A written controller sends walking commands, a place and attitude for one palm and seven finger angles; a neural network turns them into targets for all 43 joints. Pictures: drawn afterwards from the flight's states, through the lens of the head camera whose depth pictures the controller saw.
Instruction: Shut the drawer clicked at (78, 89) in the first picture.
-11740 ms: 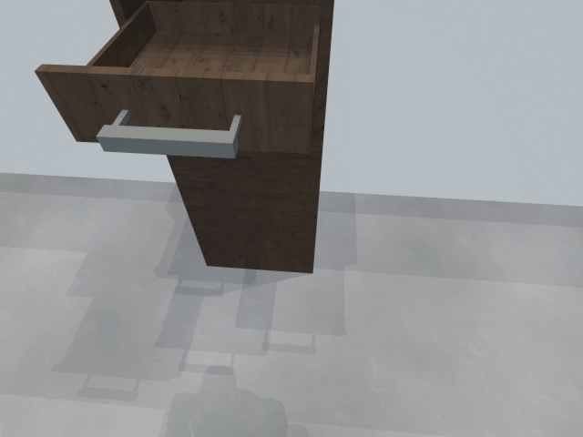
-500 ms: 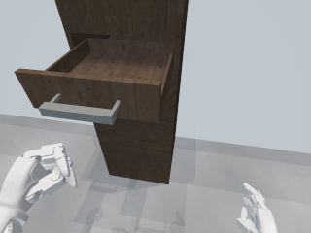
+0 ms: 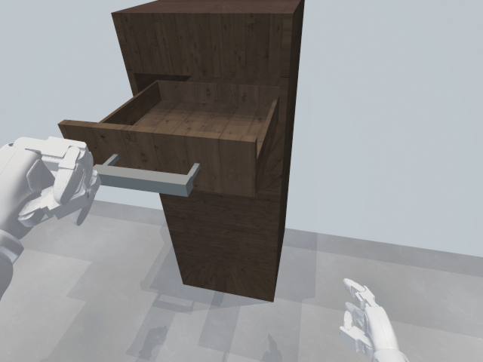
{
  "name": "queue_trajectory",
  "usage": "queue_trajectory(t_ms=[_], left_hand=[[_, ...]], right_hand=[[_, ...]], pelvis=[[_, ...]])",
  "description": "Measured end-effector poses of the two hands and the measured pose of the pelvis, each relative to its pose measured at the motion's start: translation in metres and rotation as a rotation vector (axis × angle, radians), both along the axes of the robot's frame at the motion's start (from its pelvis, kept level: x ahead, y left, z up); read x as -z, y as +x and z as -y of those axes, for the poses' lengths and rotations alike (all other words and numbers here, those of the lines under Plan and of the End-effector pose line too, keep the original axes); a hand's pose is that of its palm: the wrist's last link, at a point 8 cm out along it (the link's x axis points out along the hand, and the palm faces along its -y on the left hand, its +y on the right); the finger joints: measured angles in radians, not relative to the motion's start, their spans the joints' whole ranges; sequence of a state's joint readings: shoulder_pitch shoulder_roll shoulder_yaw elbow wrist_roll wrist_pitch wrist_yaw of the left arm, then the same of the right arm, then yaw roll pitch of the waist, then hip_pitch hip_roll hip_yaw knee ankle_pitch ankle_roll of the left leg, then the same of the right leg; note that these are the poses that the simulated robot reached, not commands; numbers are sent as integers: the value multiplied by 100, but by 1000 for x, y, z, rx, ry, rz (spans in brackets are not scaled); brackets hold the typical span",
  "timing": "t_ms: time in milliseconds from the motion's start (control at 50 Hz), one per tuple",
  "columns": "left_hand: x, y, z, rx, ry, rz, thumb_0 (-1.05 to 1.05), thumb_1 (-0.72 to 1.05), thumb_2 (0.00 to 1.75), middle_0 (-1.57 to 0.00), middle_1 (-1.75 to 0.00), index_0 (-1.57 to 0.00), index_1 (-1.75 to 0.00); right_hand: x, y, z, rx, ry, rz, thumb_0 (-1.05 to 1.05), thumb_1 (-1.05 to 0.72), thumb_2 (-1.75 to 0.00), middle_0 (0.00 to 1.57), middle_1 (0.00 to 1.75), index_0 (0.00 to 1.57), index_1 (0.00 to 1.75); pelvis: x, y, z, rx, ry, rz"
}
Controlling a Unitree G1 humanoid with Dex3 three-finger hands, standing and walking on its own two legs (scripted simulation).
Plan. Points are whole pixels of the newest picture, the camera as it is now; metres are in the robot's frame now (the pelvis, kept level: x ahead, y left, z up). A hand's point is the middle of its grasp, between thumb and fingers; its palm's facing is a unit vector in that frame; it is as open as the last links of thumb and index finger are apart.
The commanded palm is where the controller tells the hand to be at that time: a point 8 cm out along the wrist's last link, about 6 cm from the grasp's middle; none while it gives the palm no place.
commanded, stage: raise the hand and make a fist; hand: left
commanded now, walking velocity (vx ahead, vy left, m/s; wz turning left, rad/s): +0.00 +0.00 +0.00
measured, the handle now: (146, 171) +0.36 +0.25 +0.17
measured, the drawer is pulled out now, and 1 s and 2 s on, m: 0.30 0.30 0.30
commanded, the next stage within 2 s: bring the fist close to the handle in 0.30 s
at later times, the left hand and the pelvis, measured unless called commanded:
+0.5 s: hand (84, 197) +0.20 +0.24 +0.25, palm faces +0.09 -0.98 -0.20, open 3.3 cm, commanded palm +0.15 +0.27 +0.26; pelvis -0.01 +0.00 +0.00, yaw +0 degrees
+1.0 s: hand (126, 212) +0.23 +0.21 +0.20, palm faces -0.04 -0.99 -0.10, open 3.3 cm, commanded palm +0.20 +0.26 +0.21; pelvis +0.01 +0.01 +0.00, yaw +0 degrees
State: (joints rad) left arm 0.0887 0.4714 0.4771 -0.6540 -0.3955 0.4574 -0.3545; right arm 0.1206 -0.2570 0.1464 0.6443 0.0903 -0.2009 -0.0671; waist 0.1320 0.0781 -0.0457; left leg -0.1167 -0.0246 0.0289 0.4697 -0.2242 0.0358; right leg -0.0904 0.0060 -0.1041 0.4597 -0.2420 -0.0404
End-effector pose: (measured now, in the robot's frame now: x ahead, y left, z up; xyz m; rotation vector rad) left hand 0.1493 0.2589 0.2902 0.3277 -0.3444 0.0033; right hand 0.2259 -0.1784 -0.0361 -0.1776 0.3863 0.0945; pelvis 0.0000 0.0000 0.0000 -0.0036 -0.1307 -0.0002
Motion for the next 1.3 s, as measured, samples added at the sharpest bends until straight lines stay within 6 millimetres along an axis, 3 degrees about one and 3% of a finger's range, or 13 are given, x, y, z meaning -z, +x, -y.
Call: queue_trajectory(t_ms=[200, 320, 380, 440, 560, 640, 760, 860, 920, 980, 1080, 1160, 1300], left_hand=[[33, 11, -9, -48, -101, -166, 2, 90, 90, -140, -160, -141, -160], [12, 5, -13, -39, -76, -70, 2, 90, 90, -140, -160, -141, -160], [7, 10, -29, -84, -89, -48, 2, 89, 90, -140, -160, -141, -160], [17, 19, -37, -108, -110, -89, 2, 90, 90, -140, -160, -141, -160], [56, 35, -20, 2, -168, -211, 2, 90, 90, -140, -160, -140, -160], [56, 37, -11, 61, -166, -188, 2, 90, 90, -140, -160, -140, -160], [47, 38, -31, -23, -190, -141, 2, 90, 90, -140, -160, -140, -160], [76, 48, -31, -41, -246, -266, 2, 90, 90, -140, -160, -140, -160], [89, 53, -16, 4, -241, -299, 2, 90, 90, -140, -160, -140, -160], [86, 56, -4, 44, -223, -256, 2, 90, 90, -140, -160, -140, -160], [78, 66, -11, -1, -232, -194, 2, 90, 90, -140, -160, -140, -160], [94, 75, -14, -51, -255, -268, 2, 90, 90, -140, -160, -140, -160], [116, 88, 6, -9, -256, -325, 2, 90, 90, -140, -160, -140, -160]], right_hand=[[6, -19, 45, 88, -39, -38, 1, -90, -90, 21, 30, 20, 30], [4, -22, 58, 123, -66, -22, 1, -90, -90, 20, 30, 20, 30], [5, -21, 58, 126, -66, -21, 1, -90, -90, 20, 30, 20, 30], [6, -19, 54, 126, -56, -21, 1, -90, -90, 20, 30, 20, 30], [7, -18, 38, 114, -44, -25, 1, -90, -90, 20, 30, 20, 30], [4, -15, 21, 92, -38, -15, 1, -90, -90, 20, 30, 20, 30], [4, -4, -1, 44, -12, -25, 1, -90, -90, 20, 30, 20, 30], [7, 0, -8, 23, -9, -49, 1, -90, -90, 21, 30, 20, 31], [7, 0, -8, 27, -21, -53, 1, -90, -90, 21, 30, 20, 31], [5, -3, -4, 42, -34, -55, 1, -90, -90, 21, 30, 20, 31], [9, -10, 7, 80, -41, -85, 1, -90, -90, 21, 30, 20, 31], [16, -17, 19, 115, -36, -118, 1, -90, -90, 21, 30, 20, 31], [25, -32, 39, 159, -59, -159, 1, -90, -90, 20, 30, 20, 30]], pelvis=[[2, -11, 13, 9, -5, 6], [3, -7, 16, 7, -21, 13], [4, -7, 14, 4, -24, 13], [4, -7, 10, 6, -21, 7], [4, -2, 0, 9, -11, -4], [3, 5, -5, 14, -6, -8], [2, 10, -10, 6, -5, -18], [1, 8, -14, -6, -7, -31], [1, 8, -15, -5, -7, -36], [1, 10, -14, 0, -6, -39], [0, 12, -11, 5, -5, -40], [0, 12, -9, 4, -4, -45], [0, 12, 0, 5, 0, -54]])
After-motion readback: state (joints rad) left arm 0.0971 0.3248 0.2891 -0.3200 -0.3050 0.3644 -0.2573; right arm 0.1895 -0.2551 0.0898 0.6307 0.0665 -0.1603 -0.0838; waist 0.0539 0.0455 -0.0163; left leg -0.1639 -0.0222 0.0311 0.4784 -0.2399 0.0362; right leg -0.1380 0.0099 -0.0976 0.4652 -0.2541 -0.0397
